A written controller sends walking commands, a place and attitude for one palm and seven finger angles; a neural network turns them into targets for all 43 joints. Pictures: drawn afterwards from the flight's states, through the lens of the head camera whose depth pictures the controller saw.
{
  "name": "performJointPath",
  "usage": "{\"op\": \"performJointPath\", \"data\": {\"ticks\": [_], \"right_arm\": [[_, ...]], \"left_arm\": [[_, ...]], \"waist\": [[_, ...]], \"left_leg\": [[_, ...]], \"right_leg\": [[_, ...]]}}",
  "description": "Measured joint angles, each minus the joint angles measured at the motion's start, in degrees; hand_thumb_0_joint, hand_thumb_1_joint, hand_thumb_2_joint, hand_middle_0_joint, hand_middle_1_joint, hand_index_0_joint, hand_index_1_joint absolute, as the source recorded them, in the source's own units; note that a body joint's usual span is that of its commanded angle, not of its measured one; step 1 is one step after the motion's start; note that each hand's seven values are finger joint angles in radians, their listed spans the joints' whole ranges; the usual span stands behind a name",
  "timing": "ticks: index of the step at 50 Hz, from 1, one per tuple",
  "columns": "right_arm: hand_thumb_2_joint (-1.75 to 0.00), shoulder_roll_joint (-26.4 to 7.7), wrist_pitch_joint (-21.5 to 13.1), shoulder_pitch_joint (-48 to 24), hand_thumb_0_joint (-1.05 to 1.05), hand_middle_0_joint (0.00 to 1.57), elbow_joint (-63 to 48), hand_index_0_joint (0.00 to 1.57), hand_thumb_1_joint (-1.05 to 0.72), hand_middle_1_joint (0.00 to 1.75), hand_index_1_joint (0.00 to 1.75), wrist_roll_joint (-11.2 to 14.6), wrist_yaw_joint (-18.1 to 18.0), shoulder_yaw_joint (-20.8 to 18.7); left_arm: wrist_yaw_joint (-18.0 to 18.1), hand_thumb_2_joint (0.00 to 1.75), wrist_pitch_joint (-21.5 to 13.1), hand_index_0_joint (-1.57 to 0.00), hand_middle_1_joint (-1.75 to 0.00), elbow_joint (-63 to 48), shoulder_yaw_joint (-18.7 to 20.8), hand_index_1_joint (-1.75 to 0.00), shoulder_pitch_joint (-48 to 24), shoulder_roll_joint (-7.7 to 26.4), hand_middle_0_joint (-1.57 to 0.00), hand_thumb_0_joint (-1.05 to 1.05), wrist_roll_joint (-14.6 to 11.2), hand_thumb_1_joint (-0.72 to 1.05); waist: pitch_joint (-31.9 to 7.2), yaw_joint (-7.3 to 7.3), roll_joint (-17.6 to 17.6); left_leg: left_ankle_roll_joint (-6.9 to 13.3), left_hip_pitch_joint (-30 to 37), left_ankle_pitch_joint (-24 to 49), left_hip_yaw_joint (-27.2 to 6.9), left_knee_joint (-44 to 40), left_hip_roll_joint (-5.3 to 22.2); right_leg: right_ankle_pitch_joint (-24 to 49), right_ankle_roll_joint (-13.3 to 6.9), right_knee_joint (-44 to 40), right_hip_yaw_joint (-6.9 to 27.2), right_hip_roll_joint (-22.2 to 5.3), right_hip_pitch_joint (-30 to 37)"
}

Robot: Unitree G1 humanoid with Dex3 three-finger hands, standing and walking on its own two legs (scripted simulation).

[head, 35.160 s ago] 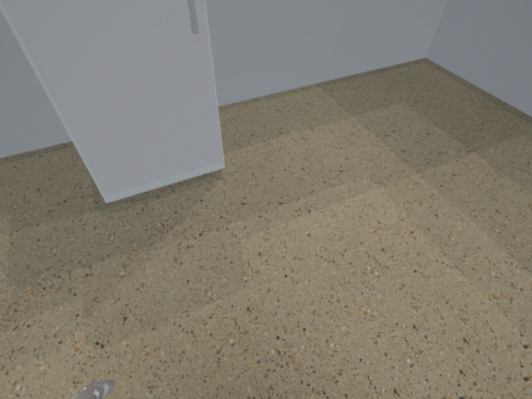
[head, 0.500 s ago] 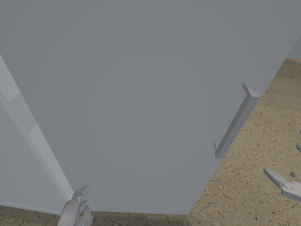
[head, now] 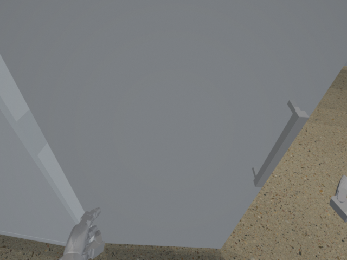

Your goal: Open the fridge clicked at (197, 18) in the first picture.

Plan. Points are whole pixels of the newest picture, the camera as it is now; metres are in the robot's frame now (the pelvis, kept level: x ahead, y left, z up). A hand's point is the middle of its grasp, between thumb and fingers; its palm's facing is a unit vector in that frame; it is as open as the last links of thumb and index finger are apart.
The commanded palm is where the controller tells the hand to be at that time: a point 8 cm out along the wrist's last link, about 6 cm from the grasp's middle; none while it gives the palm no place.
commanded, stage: draw the hand back to the body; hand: right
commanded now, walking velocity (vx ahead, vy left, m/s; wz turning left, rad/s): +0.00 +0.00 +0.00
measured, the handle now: (273, 148) +0.33 -0.23 +0.13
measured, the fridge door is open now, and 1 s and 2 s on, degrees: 83 83 83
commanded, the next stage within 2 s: step back with the hand held close in 0.14 s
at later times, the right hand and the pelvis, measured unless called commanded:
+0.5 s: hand (332, 203) +0.19 -0.27 +0.15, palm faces +0.38 +0.81 -0.44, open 7.4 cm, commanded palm +0.12 -0.31 +0.18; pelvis -0.02 -0.01 +0.00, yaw +0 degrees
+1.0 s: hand out of the picture +0.09 -0.30 +0.16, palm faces +0.47 +0.80 -0.38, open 7.4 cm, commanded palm +0.03 -0.33 +0.18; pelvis -0.10 -0.03 -0.01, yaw -2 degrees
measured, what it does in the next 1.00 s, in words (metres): walks backwards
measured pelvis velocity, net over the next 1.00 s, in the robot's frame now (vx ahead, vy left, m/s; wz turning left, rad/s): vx -0.10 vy -0.03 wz -0.03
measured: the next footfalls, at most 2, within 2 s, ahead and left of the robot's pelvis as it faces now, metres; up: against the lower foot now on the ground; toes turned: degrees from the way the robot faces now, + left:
right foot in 1.04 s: -0.03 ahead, -0.12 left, +0.00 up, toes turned -2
left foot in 1.42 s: -0.20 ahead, +0.06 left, +0.00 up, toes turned -2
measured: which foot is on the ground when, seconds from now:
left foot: down 0.00-1.00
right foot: down 0.00-0.90, up 0.92-1.00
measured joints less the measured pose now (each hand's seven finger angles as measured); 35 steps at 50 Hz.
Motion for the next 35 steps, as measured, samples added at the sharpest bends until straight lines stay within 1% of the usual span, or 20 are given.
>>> {"op": "performJointPath", "data": {"ticks": [4, 10, 14, 15, 18, 21, 26, 30, 33, 35], "right_arm": [[-0.89, 0.02, -0.03, -0.07, 0.01, 0.21, -0.34, 0.21, -0.87, 0.31, 0.31, -0.07, -0.02, 0.2], [-0.89, -0.47, -0.32, -0.82, 0.01, 0.21, 0.47, 0.21, -0.88, 0.3, 0.3, 0.06, 0.17, -0.56], [-0.89, -0.15, -0.02, -1.14, 0.01, 0.21, 1.14, 0.21, -0.89, 0.3, 0.3, 0.06, 0.27, -0.43], [-0.89, 0.06, 0.0, -1.38, 0.01, 0.21, 0.89, 0.21, -0.89, 0.3, 0.3, -0.17, 0.37, -0.4], [-0.89, 0.14, -1.91, -1.81, 0.01, 0.21, -0.35, 0.21, -0.89, 0.3, 0.3, -1.06, 0.42, -0.98], [-0.89, -0.55, -3.12, -0.73, 0.01, 0.21, -2.62, 0.21, -0.89, 0.3, 0.3, -1.55, 0.33, -1.26], [-0.89, -2.34, -3.57, 4.65, 0.01, 0.21, -6.84, 0.21, -0.89, 0.3, 0.3, -1.39, 0.21, -1.76], [-0.89, -4.77, -4.1, 7.32, 0.01, 0.22, -9.48, 0.21, -0.89, 0.3, 0.3, -1.04, -0.14, -3.18], [-0.89, -6.02, -4.9, 7.34, 0.01, 0.22, -10.31, 0.21, -0.89, 0.3, 0.3, -0.89, -0.58, -4.47], [-0.89, -6.26, -5.47, 6.8, 0.01, 0.22, -10.3, 0.21, -0.89, 0.3, 0.3, -0.96, -0.87, -5.17]], "left_arm": [[0.07, 0.9, -0.04, -0.2, -0.3, 0.33, -0.16, -0.3, 0.16, -0.12, -0.2, 0.01, 0.1, 0.91], [0.04, 0.9, 0.38, -0.2, -0.3, 0.54, -0.3, -0.3, -0.11, -0.41, -0.2, 0.01, 0.1, 0.91], [-0.03, 0.9, 0.5, -0.2, -0.3, 0.5, -0.22, -0.3, -0.22, -0.25, -0.21, 0.01, 0.14, 0.91], [-0.12, 0.9, 0.82, -0.2, -0.3, 0.08, -0.24, -0.3, -0.16, -0.03, -0.21, 0.01, 0.1, 0.91], [-0.51, 0.9, 2.4, -0.2, -0.3, -0.74, -0.3, -0.3, -1.01, 0.46, -0.21, 0.01, 0.36, 0.91], [-0.78, 0.9, 4.41, -0.2, -0.3, -2.03, 0.03, -0.3, -1.95, 0.49, -0.21, 0.01, 0.39, 0.91], [-0.74, 0.9, 6.85, -0.2, -0.3, -4.61, 0.74, -0.3, -2.24, 0.24, -0.2, 0.01, 0.15, 0.91], [-0.45, 0.9, 7.52, -0.2, -0.3, -5.43, 0.97, -0.3, -1.77, -0.33, -0.2, 0.01, -0.04, 0.91], [-0.37, 0.9, 7.17, -0.2, -0.3, -5.53, 0.74, -0.3, -1.34, -0.82, -0.2, 0.01, -0.06, 0.91], [-0.35, 0.9, 6.6, -0.2, -0.3, -5.49, 0.43, -0.3, -1.16, -1.1, -0.2, 0.01, -0.05, 0.91]], "waist": [[-0.01, -0.12, -0.36], [0.16, -0.1, -0.38], [0.48, -0.08, -0.34], [0.53, 0.03, -0.51], [0.96, 1.14, -0.63], [1.98, 2.16, 0.28], [3.11, 3.4, 1.97], [3.44, 3.51, 3.12], [3.39, 3.25, 3.71], [3.26, 3.14, 3.91]], "left_leg": [[0.06, 0.59, 0.05, 0.16, -0.37, -0.03], [0.16, 0.77, 0.17, 0.21, -0.5, -0.04], [0.21, 0.89, 0.4, 0.21, -0.76, -0.14], [0.17, 0.86, 0.57, 0.43, -1.05, -0.31], [0.06, -0.4, 1.44, 1.25, -1.73, -0.9], [-0.18, -2.39, 2.21, 1.23, -1.61, -0.85], [-1.01, -5.39, 3.41, -0.01, -1.19, -0.06], [-1.61, -7.2, 4.23, -0.63, -0.58, 0.48], [-1.9, -8.45, 4.8, -0.78, 0.08, 0.75], [-2.0, -9.35, 5.09, -0.78, 0.79, 0.91]], "right_leg": [[0.06, 0.07, -0.27, 0.16, -0.01, 0.49], [0.41, 0.16, -0.82, 0.19, -0.02, 0.86], [0.6, 0.2, -1.01, 0.21, -0.11, 0.96], [0.55, 0.17, -0.64, 0.43, -0.26, 0.52], [0.31, -0.04, 1.19, 1.31, -0.73, -2.13], [0.84, -0.03, 1.58, 1.31, -0.69, -4.21], [2.37, -0.91, 0.69, -0.02, -0.06, -6.23], [3.39, -1.54, 0.57, -0.68, 0.41, -7.56], [4.14, -1.9, 0.82, -0.85, 0.66, -8.62], [4.61, -2.1, 1.15, -0.84, 0.82, -9.38]]}}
